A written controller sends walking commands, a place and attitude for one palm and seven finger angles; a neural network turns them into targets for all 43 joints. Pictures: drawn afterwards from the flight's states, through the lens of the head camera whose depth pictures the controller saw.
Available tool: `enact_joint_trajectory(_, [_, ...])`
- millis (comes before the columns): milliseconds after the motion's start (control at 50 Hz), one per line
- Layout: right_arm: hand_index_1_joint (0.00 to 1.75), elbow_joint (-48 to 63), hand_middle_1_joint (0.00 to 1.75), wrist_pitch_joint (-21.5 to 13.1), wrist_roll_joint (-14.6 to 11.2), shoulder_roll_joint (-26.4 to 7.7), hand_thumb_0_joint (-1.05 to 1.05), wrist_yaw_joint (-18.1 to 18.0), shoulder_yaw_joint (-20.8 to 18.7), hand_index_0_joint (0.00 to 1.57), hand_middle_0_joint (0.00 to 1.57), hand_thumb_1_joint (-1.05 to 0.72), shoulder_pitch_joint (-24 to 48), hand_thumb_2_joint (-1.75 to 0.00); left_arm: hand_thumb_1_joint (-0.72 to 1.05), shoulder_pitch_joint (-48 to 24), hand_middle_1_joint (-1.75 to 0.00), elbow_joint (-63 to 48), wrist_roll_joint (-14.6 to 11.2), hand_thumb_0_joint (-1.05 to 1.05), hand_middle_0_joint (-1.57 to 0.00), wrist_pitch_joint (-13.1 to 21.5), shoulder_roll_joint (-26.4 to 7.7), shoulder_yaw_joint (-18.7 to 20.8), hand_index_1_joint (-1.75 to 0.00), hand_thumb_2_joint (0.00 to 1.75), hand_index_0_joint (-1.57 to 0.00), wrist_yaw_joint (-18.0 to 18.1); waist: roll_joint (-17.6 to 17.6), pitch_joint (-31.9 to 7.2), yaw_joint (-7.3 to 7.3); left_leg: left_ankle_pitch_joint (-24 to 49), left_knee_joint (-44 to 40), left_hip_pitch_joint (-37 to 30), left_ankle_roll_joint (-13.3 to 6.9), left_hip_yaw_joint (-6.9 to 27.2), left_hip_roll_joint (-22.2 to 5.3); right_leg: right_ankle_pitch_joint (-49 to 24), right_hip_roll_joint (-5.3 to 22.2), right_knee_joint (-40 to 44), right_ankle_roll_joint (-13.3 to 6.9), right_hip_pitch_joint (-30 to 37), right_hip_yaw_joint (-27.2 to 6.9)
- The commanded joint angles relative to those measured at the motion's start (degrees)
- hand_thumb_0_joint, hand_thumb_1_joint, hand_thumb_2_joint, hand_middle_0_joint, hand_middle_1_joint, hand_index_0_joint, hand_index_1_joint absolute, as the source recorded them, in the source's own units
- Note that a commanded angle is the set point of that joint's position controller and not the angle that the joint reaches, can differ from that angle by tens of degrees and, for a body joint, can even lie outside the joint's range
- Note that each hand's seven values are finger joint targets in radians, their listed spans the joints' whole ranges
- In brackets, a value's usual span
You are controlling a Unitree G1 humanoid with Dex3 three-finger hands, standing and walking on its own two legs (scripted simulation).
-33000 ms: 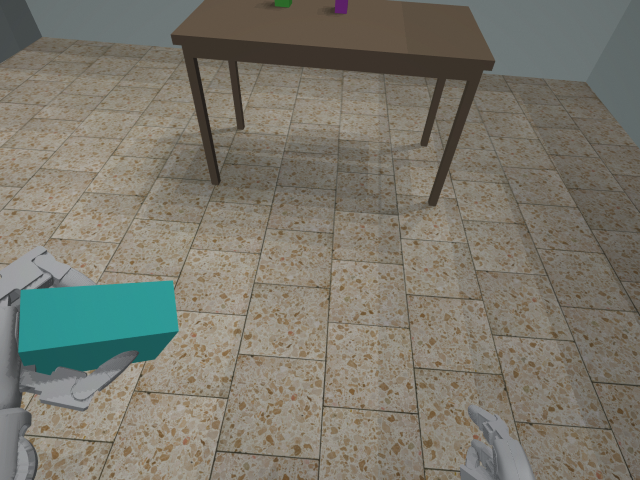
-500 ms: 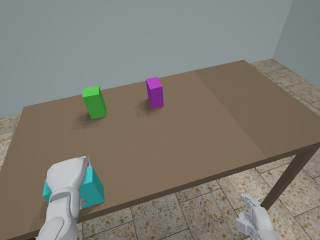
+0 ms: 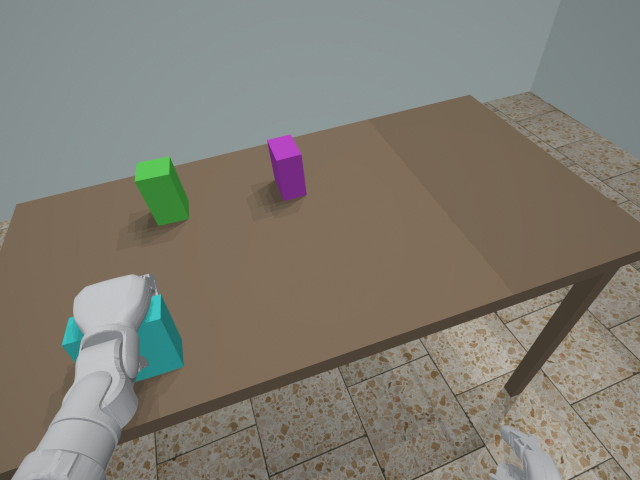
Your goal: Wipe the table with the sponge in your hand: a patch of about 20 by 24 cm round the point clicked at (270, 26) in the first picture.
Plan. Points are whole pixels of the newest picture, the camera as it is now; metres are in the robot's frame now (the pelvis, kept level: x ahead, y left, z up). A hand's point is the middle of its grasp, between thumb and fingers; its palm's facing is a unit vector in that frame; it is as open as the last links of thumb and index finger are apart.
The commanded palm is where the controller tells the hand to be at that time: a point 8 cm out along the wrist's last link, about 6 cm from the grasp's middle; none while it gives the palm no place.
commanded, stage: wipe forward along the first lane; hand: left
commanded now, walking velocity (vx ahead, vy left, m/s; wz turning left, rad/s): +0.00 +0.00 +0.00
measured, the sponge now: (134, 351) +0.27 +0.31 -0.02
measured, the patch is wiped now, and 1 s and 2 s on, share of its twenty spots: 0.10 0.45 0.60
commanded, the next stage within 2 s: slide across to the middle lane in 1.10 s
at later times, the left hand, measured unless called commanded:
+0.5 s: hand (128, 298) +0.34 +0.33 +0.02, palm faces -0.14 +0.02 -0.99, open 9.4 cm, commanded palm +0.33 +0.33 +0.05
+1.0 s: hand (125, 269) +0.39 +0.36 +0.02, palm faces -0.14 +0.03 -0.99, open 9.4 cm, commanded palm +0.38 +0.35 +0.05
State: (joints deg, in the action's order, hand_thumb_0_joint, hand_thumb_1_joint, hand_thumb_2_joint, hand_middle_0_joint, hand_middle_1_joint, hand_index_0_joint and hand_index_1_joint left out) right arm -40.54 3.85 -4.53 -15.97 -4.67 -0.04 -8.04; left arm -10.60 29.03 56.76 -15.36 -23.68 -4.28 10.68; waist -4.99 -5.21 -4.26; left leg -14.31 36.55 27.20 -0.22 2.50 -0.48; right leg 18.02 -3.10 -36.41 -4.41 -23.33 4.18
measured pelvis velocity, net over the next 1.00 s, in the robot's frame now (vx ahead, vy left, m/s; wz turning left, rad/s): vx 0.00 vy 0.02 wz -0.04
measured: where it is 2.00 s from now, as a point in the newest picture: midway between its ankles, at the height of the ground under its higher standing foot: outside the picture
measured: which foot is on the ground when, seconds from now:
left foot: down 0.00-1.00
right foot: down 0.00-1.00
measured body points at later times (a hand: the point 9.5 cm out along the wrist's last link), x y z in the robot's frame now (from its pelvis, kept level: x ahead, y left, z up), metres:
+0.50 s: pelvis -0.01 -0.01 -0.01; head +0.02 -0.04 +0.43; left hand +0.34 +0.33 +0.08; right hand +0.11 -0.28 -0.14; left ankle +0.05 +0.13 -0.72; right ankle +0.01 -0.07 -0.72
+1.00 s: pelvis +0.00 +0.02 -0.02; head +0.05 +0.01 +0.43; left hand +0.39 +0.36 +0.08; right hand +0.08 -0.25 -0.15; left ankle +0.05 +0.13 -0.72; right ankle +0.01 -0.07 -0.72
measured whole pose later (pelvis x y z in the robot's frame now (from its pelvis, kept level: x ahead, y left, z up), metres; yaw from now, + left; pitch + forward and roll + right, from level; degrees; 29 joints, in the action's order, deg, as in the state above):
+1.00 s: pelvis +0.00 +0.02 -0.02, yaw -2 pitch +13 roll -3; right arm -40.7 5.4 -4.9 -16.1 -2.8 -0.6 -14.7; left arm -34.1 57.2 58.9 -6.2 -34.2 2.1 12.7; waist -4.3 -8.0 0.8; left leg -16.9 45.3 41.9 -0.6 3.7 -0.6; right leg 18.4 -4.5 -41.4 -3.2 -36.7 3.7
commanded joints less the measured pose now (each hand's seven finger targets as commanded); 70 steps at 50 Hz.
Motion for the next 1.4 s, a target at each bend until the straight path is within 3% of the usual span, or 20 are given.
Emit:
enact_joint_trajectory(0, [0.30, 8.37, 0.30, -2.32, -0.16, -6.99, 0.00, -0.36, -2.57, 0.20, 0.20, -0.90, 5.54, -0.90, 0.10, -13.14, -1.60, 1.25, 1.15, 0.00, -1.20, 1.18, -11.79, 4.02, -1.60, 1.30, -1.20, 1.73, 10.58, -5.77, 2.95, -1.95, -1.25, -0.41, -3.00, -1.61, 2.99, -4.61, 2.13, 9.37, 2.40, -0.04, -7.96])
enact_joint_trajectory(80, [0.30, 7.88, 0.30, -2.02, -0.16, -7.62, 0.00, -0.12, -3.09, 0.20, 0.20, -0.90, 3.63, -0.90, 0.10, -11.57, -1.60, 4.08, 0.79, 0.00, -1.20, 2.66, -15.31, 7.68, -1.60, 1.30, -1.20, 2.29, 10.61, -7.06, 2.32, -1.43, -0.08, 1.86, -2.93, -1.46, 2.95, -7.03, 2.10, 8.43, 2.26, 0.84, -9.21])
enact_joint_trajectory(140, [0.30, 8.14, 0.30, -2.04, -0.42, -7.35, 0.00, -0.07, -3.16, 0.20, 0.20, -0.90, 2.96, -0.90, 0.10, -14.33, -1.60, 5.01, 0.50, 0.00, -1.20, 3.70, -13.71, 5.71, -1.60, 1.30, -1.20, 2.48, 10.56, -6.88, 3.51, -2.69, 0.66, 3.19, -3.15, -1.86, 2.74, -4.80, 2.53, 8.41, 2.85, -0.59, -8.85])
enact_joint_trajectory(180, [0.30, 7.50, 0.30, -1.92, -0.38, -7.91, 0.00, -0.14, -3.30, 0.20, 0.20, -0.90, 2.18, -0.90, 0.10, -16.41, -1.60, 6.48, 0.75, 0.00, -1.20, 4.00, -18.51, 9.03, -1.60, 1.30, -1.20, 2.89, 9.85, -7.04, 3.48, -3.44, 1.15, 4.07, -3.13, -1.63, 2.60, -3.35, 2.39, 8.55, 2.63, -0.69, -9.93])
enact_joint_trajectory(240, [0.30, 7.55, 0.30, -1.88, -0.51, -7.71, 0.00, -0.04, -3.32, 0.20, 0.20, -0.90, 1.16, -0.90, 0.10, -18.29, -1.60, 8.77, 0.74, 0.00, -1.20, 4.74, -17.71, 7.72, -1.60, 1.30, -1.20, 2.91, 9.69, -7.39, 4.07, -3.97, 1.93, 5.66, -3.19, -1.75, 2.45, -2.43, 2.88, 8.38, 2.84, -0.86, -10.02])
enact_joint_trajectory(280, [0.30, 7.37, 0.30, -1.60, -0.50, -7.99, 0.00, -0.10, -3.35, 0.20, 0.20, -0.90, 0.80, -0.90, 0.10, -19.01, -1.60, 9.68, 0.74, 0.00, -1.20, 5.16, -21.72, 10.78, -1.60, 1.30, -1.20, 2.96, 8.46, -8.78, 3.38, -3.64, 2.55, 6.95, -3.07, -1.42, 2.48, -2.79, 2.88, 8.08, 2.52, 0.52, -11.59])
enact_joint_trajectory(360, [0.30, 7.05, 0.30, -1.53, -0.66, -7.97, 0.00, 0.07, -3.24, 0.20, 0.20, -0.90, -0.56, -0.90, 0.10, -24.37, -1.60, 13.23, 1.43, 0.00, -1.20, 6.15, -21.15, 8.40, -1.60, 1.30, -1.20, 2.69, 8.15, -7.81, 5.33, -4.83, 3.47, 8.83, -3.24, -1.43, 2.31, -0.86, 3.18, 7.98, 2.85, -1.48, -11.35])
enact_joint_trajectory(440, [0.30, 7.12, 0.30, -1.50, -0.63, -8.07, 0.00, 0.35, -3.34, 0.20, 0.20, -0.90, -1.98, -0.90, 0.10, -25.45, -1.60, 15.17, 1.48, 0.00, -1.20, 7.25, -22.01, 8.82, -1.60, 1.30, -1.20, 2.47, 7.00, -10.29, 5.42, -3.89, 4.71, 9.80, -3.21, -1.15, 2.06, -3.45, 3.39, 6.89, 2.63, -0.46, -11.99])
enact_joint_trajectory(480, [0.30, 6.99, 0.30, -1.27, -0.59, -8.37, 0.00, 0.34, -3.38, 0.20, 0.20, -0.90, -2.12, -0.90, 0.10, -25.77, -1.60, 15.82, 1.22, 0.00, -1.20, 7.89, -25.31, 11.65, -1.60, 1.30, -1.20, 2.50, 7.22, -11.60, 4.98, -3.57, 5.23, 10.94, -3.16, -0.92, 1.88, -4.29, 3.44, 6.81, 2.48, 0.80, -13.29])
enact_joint_trajectory(540, [0.30, 7.04, 0.30, -1.19, -0.52, -8.30, 0.00, 0.72, -3.51, 0.20, 0.20, -0.90, -3.18, -0.90, 0.10, -25.98, -1.60, 17.18, 1.38, 0.00, -1.20, 8.64, -23.65, 10.22, -1.60, 1.30, -1.20, 2.74, 7.71, -11.92, 5.43, -3.58, 5.57, 11.73, -3.22, -1.00, 1.82, -5.38, 3.38, 5.88, 2.71, 0.19, -12.14])
enact_joint_trajectory(680, [0.30, 6.51, 0.30, -0.89, -0.72, -8.63, 0.00, 0.95, -3.51, 0.20, 0.20, -0.90, -4.29, -0.90, 0.10, -30.32, -1.60, 19.91, 1.86, 0.00, -1.20, 8.63, -25.61, 10.93, -1.60, 1.30, -1.20, 3.59, 7.61, -10.98, 6.20, -4.27, 5.10, 11.91, -3.59, -1.17, 1.73, -3.62, 2.23, 5.88, 2.63, -2.68, -9.91])
enact_joint_trajectory(760, [0.30, 6.25, 0.30, -0.87, -0.81, -8.63, 0.00, 1.04, -3.44, 0.20, 0.20, -0.90, -5.41, -0.90, 0.10, -34.59, -1.60, 21.90, 2.78, 0.00, -1.20, 8.21, -24.01, 8.02, -1.60, 1.30, -1.20, 3.80, 6.59, -10.57, 7.23, -6.06, 4.62, 10.55, -3.69, -1.02, 1.65, 0.77, 1.80, 5.89, 2.59, -6.29, -7.99])
enact_joint_trajectory(840, [0.30, 5.90, 0.30, -0.67, -0.66, -8.60, 0.00, 1.01, -3.50, 0.20, 0.20, -0.90, -6.64, -0.90, 0.10, -36.21, -1.60, 23.86, 2.84, 0.00, -1.20, 8.23, -23.79, 7.72, -1.60, 1.30, -1.20, 3.77, 7.25, -13.14, 7.49, -4.65, 4.75, 9.73, -3.75, -1.05, 1.56, -1.38, 1.41, 5.09, 2.63, -6.26, -6.90])
enact_joint_trajectory(900, [0.30, 5.69, 0.30, -0.33, -0.45, -8.48, 0.00, 1.29, -3.57, 0.20, 0.20, -0.90, -7.47, -0.90, 0.10, -36.13, -1.60, 24.21, 2.96, 0.00, -1.20, 8.51, -23.72, 7.83, -1.60, 1.30, -1.20, 3.69, 4.70, -16.23, 6.86, -1.82, 4.93, 7.92, -3.70, -1.02, 1.49, -5.56, 1.22, 3.91, 2.30, -5.24, -6.39])
enact_joint_trajectory(1020, [0.30, 5.68, 0.30, 0.39, -0.52, -8.87, 0.00, 1.46, -3.33, 0.20, 0.20, -0.90, -7.60, -0.90, 0.10, -37.82, -1.60, 26.41, 3.00, 0.00, -1.20, 7.92, -24.34, 8.18, -1.60, 1.30, -1.20, 3.96, 8.05, -13.24, 7.77, -2.10, 3.96, 8.67, -3.77, -0.98, 1.39, -5.28, 0.78, 4.60, 2.62, -6.68, -5.20])
enact_joint_trajectory(1080, [0.30, 5.71, 0.30, 0.40, -0.44, -8.77, 0.00, 1.66, -3.39, 0.20, 0.20, -0.90, -7.54, -0.90, 0.10, -39.44, -1.60, 26.16, 3.73, 0.00, -1.20, 8.03, -23.67, 7.88, -1.60, 1.30, -1.20, 4.15, 4.89, -13.51, 7.41, -1.13, 3.16, 6.53, -3.64, -0.34, 1.15, -4.43, 0.43, 4.18, 2.03, -8.75, -4.42])
enact_joint_trajectory(1160, [0.30, 5.48, 0.30, 0.63, -0.35, -8.89, 0.00, 1.88, -3.38, 0.20, 0.20, -0.90, -8.35, -0.90, 0.10, -41.62, -1.60, 27.92, 4.10, 0.00, -1.20, 7.31, -23.22, 6.60, -1.60, 1.30, -1.20, 4.36, 5.17, -12.99, 8.19, -1.82, 2.76, 5.44, -3.57, -0.02, 0.95, -2.63, 0.17, 4.33, 2.04, -10.60, -3.69])
enact_joint_trajectory(1180, [0.30, 5.52, 0.30, 0.67, -0.33, -8.78, 0.00, 1.86, -3.49, 0.20, 0.20, -0.90, -8.35, -0.90, 0.10, -41.38, -1.60, 27.76, 3.67, 0.00, -1.20, 7.52, -23.54, 7.69, -1.60, 1.30, -1.20, 4.29, 4.66, -14.05, 7.43, -0.77, 2.43, 4.65, -3.44, 0.50, 0.83, -3.16, 0.10, 3.93, 1.75, -10.34, -3.31])
enact_joint_trajectory(1280, [0.30, 6.07, 0.30, 0.17, -0.28, -7.47, 0.00, 2.34, -3.94, 0.20, 0.20, -0.90, -7.46, -0.90, 0.10, -44.15, -1.60, 21.36, 2.33, 0.00, -1.20, 7.56, -14.00, 1.29, -1.60, 1.30, -1.20, 4.48, 1.12, -18.41, 7.84, 2.05, 0.93, -3.59, -2.85, 2.53, -0.01, -4.08, -0.28, 3.45, 1.36, -12.18, -2.19])
enact_joint_trajectory(1380, [0.30, 4.87, 0.30, -0.54, -0.42, -7.22, 0.00, 2.42, -4.29, 0.20, 0.20, -0.90, -6.12, -0.90, 0.10, -47.56, -1.60, 18.48, -0.84, 0.00, -1.20, 6.17, -10.00, 0.23, -1.60, 1.30, -1.20, 6.25, 3.00, -16.90, 8.39, -1.15, -1.86, -7.28, -2.25, 5.16, -0.75, -3.16, -0.26, 4.17, 1.45, -13.32, -1.41])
